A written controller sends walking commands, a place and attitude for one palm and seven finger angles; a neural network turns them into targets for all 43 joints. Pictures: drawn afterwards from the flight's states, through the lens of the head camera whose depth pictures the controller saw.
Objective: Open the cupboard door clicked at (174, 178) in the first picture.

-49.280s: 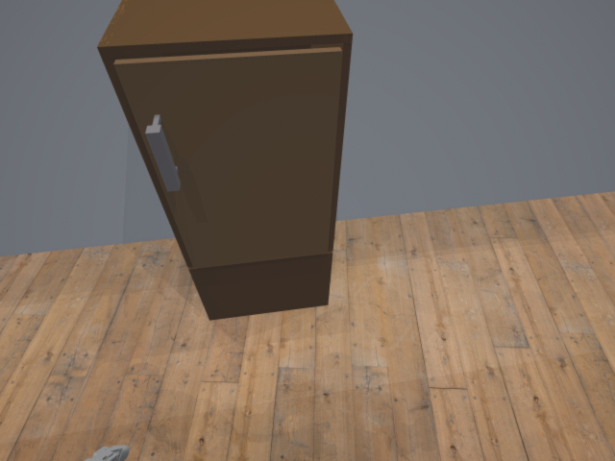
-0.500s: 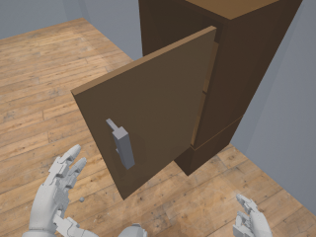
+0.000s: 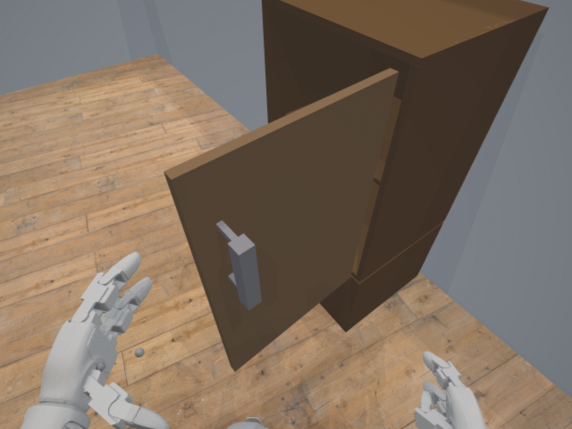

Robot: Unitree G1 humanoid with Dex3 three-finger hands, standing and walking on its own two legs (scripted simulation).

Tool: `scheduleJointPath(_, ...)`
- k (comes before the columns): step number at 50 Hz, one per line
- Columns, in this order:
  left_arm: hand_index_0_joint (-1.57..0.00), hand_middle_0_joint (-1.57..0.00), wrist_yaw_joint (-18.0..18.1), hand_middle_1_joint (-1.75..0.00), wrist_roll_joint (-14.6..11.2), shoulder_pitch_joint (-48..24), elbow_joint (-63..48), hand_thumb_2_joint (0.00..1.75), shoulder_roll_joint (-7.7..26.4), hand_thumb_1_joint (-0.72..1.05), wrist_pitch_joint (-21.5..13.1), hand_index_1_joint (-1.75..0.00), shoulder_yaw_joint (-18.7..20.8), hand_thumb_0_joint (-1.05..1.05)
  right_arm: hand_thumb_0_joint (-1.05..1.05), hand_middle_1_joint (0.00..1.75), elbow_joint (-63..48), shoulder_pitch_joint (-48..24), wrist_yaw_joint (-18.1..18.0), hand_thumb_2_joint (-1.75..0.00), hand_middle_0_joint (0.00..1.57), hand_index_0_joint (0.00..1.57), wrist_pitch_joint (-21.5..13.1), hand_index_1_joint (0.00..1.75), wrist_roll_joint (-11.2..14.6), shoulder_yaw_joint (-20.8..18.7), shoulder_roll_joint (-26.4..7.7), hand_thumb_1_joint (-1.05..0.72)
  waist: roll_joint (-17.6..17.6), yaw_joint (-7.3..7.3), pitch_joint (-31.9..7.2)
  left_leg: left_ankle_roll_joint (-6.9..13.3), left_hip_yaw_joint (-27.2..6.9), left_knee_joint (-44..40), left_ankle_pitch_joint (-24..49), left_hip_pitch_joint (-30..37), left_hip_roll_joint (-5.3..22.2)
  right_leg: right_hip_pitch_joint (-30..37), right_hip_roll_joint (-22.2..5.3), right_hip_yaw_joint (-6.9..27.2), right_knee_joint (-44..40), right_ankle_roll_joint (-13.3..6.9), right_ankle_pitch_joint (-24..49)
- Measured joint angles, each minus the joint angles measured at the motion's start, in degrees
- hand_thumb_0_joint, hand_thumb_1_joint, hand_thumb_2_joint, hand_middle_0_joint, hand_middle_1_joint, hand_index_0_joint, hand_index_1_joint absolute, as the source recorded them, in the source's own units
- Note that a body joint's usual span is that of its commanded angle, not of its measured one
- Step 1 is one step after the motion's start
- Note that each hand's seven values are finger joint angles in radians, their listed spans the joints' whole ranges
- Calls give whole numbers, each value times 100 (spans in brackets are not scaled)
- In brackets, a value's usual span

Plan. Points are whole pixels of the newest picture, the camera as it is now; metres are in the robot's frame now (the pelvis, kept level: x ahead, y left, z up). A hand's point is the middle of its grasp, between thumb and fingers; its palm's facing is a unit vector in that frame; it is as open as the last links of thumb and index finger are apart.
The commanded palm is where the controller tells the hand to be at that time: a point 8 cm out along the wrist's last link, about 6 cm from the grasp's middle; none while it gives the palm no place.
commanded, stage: draw the hand back to the body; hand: left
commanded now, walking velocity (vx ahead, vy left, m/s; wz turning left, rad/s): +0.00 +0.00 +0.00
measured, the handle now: (237, 265) +0.33 +0.10 +0.06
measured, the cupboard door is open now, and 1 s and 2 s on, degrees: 94 94 94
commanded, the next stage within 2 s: step back with the hand held close in 1.24 s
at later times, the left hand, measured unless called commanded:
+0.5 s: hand (70, 309) +0.21 +0.24 +0.15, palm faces +0.31 -0.88 -0.36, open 13.4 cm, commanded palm +0.17 +0.29 +0.18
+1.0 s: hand (47, 255) +0.24 +0.26 +0.21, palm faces +0.44 -0.80 -0.41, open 7.9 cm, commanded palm +0.19 +0.29 +0.22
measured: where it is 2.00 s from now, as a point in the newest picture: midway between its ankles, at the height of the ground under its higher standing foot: outside the picture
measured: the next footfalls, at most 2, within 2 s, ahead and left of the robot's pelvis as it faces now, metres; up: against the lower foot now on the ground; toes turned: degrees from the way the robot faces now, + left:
none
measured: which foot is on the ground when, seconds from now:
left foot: down 0.00-1.00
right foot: down 0.00-1.00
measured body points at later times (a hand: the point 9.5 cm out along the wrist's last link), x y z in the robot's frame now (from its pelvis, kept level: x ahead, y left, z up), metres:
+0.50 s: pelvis +0.02 +0.02 +0.04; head +0.02 +0.01 +0.49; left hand +0.19 +0.29 +0.17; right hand +0.21 -0.19 -0.03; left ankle +0.07 +0.08 -0.69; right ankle -0.03 -0.10 -0.69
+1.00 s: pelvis +0.04 -0.01 +0.06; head +0.03 -0.03 +0.50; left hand +0.21 +0.30 +0.23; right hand +0.23 -0.24 -0.03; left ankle +0.07 +0.08 -0.69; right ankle -0.03 -0.10 -0.69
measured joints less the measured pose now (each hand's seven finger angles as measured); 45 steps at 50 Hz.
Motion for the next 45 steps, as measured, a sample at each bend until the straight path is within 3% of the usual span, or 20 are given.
scheduleJointPath(9, -16, -15, -28, -30, -24, 47, -568, 32, 147, -47, 193, -30, 138, -1, 2, 30, 67, 0, 16, -90, 20, 20, -324, 30, 10, 28, -104, -90, -61, 67, 105, 65, -9, -330, 108, 412, -70, 457, -47, -2, -420, 63, 162)
scheduleJointPath(12, -16, -16, 657, -30, 552, 41, -741, 34, 285, -42, 444, -30, 86, -1, 2, 30, 131, -62, -78, -90, 20, 20, -226, 30, -50, 53, -74, -90, -92, 137, 165, 84, 43, -598, 195, 688, -78, 709, -56, 60, -694, 88, 284)
scheduleJointPath(15, -16, -16, 1282, -30, 943, 181, -817, 37, 271, -35, 698, -30, 77, -1, 2, 30, 147, -121, -126, -90, 20, 20, -96, 30, -84, 88, -24, -90, -110, 132, 255, 88, 99, -963, 325, 1007, -97, 1006, -72, 127, -1068, 106, 448)
scheduleJointPath(22, -17, -17, 1959, -30, 1395, 291, -956, 46, 342, -13, 1023, -30, 44, -1, 2, 30, 333, -138, -139, -90, 21, 20, -65, 30, -180, 143, -33, -90, -115, 200, 483, 134, 175, -1703, 561, 1719, -206, 1702, -163, 217, -1831, 163, 733)
scheduleJointPath(33, -19, -18, 2061, -30, 1475, 17, -1004, 62, 448, 25, 1002, -30, 509, 0, 2, 30, 613, -317, 6, -90, 21, 20, 0, 30, -245, 87, -23, -90, -137, 248, 681, 123, 297, -2587, 818, 2560, -312, 2460, -261, 360, -2639, 178, 999)
scheduleJointPath(45, -21, -20, 2002, -30, 1378, -229, -1030, 80, 672, 66, 972, -30, 1103, 1, 1, 30, 773, -391, 69, -90, 21, 20, 108, 30, -249, -77, -108, -90, -127, 302, 744, -8, 265, -2909, 910, 2910, -234, 2832, -165, 360, -3035, 53, 1131)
